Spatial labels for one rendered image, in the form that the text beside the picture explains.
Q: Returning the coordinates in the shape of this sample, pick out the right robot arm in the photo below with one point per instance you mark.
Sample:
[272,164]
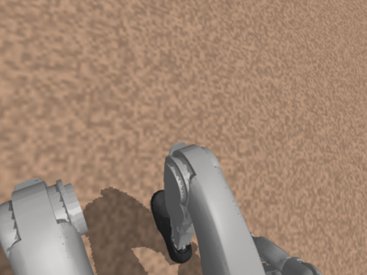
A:
[296,266]

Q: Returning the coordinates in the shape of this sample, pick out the right robot foot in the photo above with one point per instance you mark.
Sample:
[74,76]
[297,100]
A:
[162,221]

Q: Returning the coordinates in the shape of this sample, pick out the right robot hand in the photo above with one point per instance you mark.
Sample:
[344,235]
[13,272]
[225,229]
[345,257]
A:
[274,256]

